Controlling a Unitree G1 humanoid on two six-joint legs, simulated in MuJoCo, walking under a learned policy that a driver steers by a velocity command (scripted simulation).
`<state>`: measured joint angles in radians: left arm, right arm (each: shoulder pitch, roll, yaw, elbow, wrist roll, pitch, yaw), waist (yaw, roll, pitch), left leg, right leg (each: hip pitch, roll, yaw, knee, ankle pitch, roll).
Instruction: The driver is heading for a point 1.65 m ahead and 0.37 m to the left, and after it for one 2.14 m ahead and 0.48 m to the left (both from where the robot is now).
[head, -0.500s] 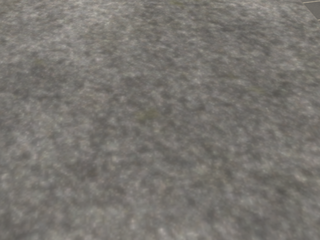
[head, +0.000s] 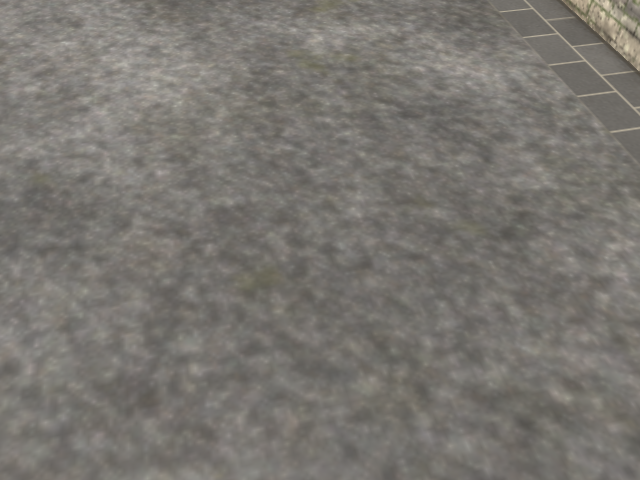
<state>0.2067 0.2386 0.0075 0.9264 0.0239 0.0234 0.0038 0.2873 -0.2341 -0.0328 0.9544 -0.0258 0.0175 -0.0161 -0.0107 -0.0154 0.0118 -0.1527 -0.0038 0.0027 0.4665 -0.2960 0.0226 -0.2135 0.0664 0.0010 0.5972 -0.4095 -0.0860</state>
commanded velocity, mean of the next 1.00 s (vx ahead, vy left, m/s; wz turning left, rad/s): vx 0.10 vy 0.00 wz -0.01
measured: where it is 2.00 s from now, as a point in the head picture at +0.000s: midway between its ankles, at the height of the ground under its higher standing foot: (300, 429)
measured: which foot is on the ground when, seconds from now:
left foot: down 0.00-0.22, up 0.24-0.50, down 0.52-0.90, up 0.92-1.00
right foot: up 0.00-0.18, down 0.20-1.00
